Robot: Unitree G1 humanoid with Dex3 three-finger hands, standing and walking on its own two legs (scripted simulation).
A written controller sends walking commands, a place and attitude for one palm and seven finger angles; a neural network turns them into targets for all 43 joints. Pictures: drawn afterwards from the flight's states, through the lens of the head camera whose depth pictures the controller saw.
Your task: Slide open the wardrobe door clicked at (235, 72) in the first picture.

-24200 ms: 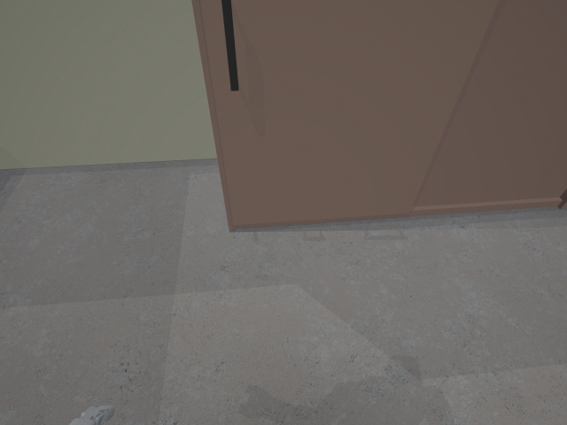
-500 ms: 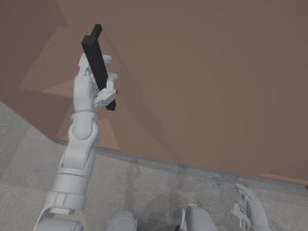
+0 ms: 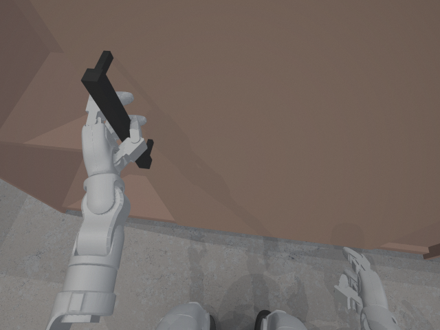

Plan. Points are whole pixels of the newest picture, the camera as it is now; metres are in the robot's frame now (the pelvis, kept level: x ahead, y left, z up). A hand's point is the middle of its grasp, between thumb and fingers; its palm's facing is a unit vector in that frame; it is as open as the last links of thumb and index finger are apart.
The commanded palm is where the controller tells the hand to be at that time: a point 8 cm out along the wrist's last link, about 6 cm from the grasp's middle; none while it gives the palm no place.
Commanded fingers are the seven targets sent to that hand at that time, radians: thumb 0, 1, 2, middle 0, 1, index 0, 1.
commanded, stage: step sideways, sliding the door along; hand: left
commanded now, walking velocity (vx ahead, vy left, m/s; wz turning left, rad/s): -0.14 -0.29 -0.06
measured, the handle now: (128, 120) +0.42 +0.21 +0.09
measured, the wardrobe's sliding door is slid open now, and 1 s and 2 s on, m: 0.57 0.57 0.57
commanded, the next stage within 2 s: stop walking and hold the door there in 0.16 s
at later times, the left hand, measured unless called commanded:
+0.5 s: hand (134, 140) +0.38 +0.19 +0.09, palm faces +0.44 -0.83 -0.34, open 6.3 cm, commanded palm +0.34 +0.22 +0.08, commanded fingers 0.00 0.90 0.90 -0.45 -1.40 -0.45 -1.40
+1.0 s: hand (132, 141) +0.38 +0.19 +0.10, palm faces +0.35 -0.90 -0.26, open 6.1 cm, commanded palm +0.34 +0.22 +0.08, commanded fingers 0.00 0.90 0.90 -0.45 -1.40 -0.45 -1.40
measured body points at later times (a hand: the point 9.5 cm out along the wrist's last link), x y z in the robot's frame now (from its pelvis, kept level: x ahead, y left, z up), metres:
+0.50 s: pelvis +0.02 -0.11 -0.01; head +0.08 -0.14 +0.43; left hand +0.35 +0.23 +0.11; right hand +0.22 -0.34 -0.11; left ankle -0.03 +0.07 -0.70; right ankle +0.04 -0.23 -0.74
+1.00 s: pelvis -0.03 -0.06 +0.00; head -0.03 -0.05 +0.45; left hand +0.35 +0.24 +0.11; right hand +0.01 -0.34 -0.10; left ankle +0.02 +0.04 -0.74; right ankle -0.03 -0.19 -0.73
